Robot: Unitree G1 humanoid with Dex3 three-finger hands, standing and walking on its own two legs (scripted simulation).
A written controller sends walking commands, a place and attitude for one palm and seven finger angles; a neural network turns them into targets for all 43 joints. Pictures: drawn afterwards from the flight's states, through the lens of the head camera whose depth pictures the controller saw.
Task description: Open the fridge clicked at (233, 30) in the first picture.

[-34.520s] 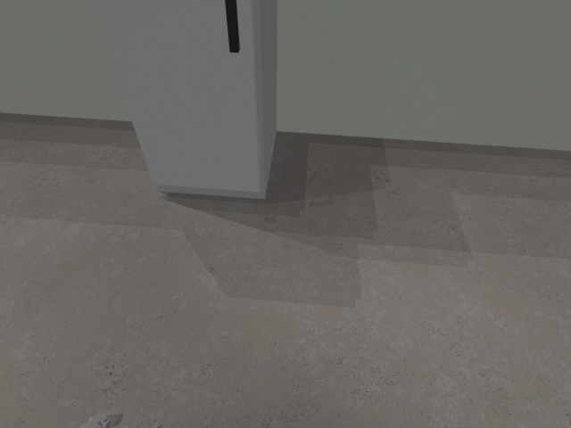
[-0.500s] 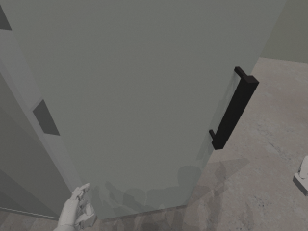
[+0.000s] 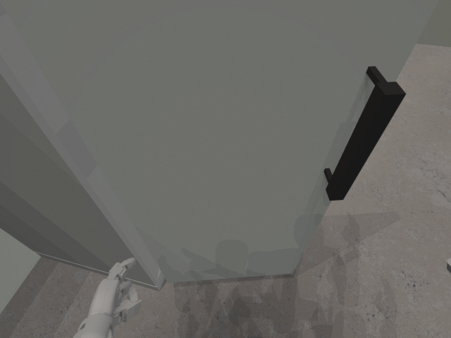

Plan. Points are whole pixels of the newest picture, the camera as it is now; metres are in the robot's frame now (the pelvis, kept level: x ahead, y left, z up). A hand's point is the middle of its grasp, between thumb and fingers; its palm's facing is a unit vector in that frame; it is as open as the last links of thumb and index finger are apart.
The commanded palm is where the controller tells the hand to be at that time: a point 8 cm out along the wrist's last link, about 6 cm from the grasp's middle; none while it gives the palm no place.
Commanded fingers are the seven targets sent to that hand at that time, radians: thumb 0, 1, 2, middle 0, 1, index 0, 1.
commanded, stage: step back with the hand held close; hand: right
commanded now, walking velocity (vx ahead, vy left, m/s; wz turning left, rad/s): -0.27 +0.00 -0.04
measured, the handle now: (351, 142) +0.42 -0.20 +0.13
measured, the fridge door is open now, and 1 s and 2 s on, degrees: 71 71 71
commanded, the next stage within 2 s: stop stepping back and stand still in 0.82 s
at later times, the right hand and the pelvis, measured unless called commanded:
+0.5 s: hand out of the picture +0.12 -0.29 +0.16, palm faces +0.49 +0.76 -0.42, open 7.5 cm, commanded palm +0.04 -0.32 +0.18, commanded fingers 0.00 -0.90 -0.90 0.20 0.30 0.20 0.30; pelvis -0.08 -0.01 -0.01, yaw -4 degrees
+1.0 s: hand out of the picture +0.00 -0.31 +0.17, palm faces +0.46 +0.80 -0.38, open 7.4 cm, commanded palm -0.04 -0.34 +0.18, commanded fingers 0.00 -0.90 -0.90 0.20 0.30 0.20 0.30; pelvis -0.18 -0.04 -0.01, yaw +0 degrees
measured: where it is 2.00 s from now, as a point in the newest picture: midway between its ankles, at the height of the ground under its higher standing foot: outside the picture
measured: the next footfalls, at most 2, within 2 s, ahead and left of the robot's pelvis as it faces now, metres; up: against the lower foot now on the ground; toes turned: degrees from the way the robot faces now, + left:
left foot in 0.56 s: -0.10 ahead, +0.12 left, +0.00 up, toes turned -3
right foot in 1.02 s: -0.12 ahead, -0.12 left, +0.00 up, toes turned -1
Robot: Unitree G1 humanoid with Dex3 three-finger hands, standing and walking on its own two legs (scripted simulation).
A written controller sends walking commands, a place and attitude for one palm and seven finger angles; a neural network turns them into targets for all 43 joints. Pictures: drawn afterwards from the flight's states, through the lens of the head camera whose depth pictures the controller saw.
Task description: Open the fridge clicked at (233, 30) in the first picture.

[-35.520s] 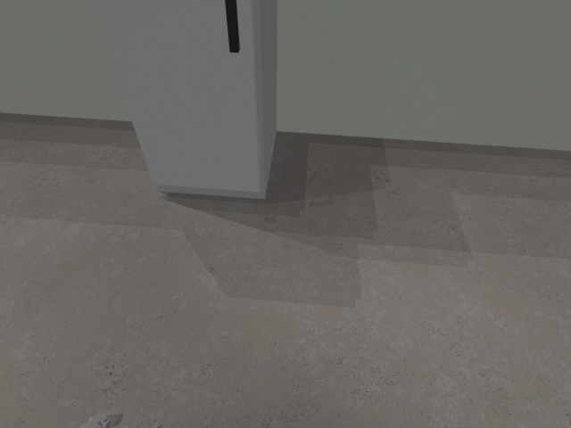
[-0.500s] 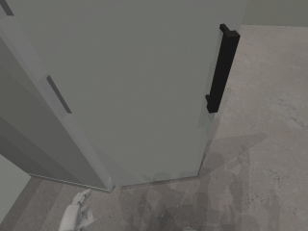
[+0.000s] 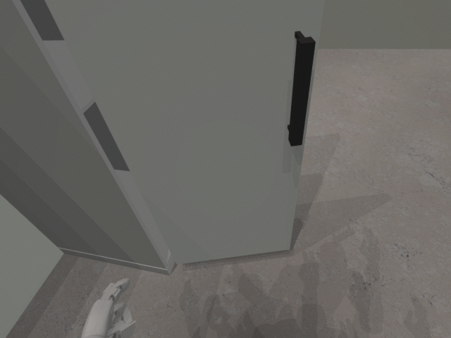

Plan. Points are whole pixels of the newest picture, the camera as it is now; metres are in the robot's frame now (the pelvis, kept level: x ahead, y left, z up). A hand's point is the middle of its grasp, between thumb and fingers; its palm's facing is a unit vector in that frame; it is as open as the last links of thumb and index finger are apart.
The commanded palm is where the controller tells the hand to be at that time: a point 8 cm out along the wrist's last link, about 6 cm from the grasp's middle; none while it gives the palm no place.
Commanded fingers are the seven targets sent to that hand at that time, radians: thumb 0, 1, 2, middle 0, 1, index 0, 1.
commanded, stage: stop stepping back and stand still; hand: right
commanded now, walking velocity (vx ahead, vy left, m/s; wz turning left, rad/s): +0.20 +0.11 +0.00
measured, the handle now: (296, 93) +0.60 -0.16 +0.14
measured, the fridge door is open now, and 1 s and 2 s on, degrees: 71 71 71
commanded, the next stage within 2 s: let the arm hang, fingers relaxed in 0.84 s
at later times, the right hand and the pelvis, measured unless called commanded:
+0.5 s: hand out of the picture +0.11 -0.32 +0.18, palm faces +0.47 +0.78 -0.42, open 7.4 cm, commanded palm +0.06 -0.34 +0.19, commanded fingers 0.00 -0.90 -0.90 0.20 0.30 0.20 0.30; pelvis -0.08 -0.04 +0.01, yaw +0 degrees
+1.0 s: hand out of the picture +0.14 -0.34 +0.11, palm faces +0.35 +0.78 -0.53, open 7.4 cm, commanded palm none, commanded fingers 0.00 -0.90 -0.90 0.20 0.30 0.20 0.30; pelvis -0.06 -0.06 +0.00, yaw -2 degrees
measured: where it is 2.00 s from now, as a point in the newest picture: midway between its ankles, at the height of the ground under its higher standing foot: outside the picture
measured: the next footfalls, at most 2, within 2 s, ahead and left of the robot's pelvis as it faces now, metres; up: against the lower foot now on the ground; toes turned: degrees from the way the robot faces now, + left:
right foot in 0.02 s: +0.07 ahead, -0.08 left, +0.00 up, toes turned -1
left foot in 0.44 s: -0.04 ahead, +0.04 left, +0.00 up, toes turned -4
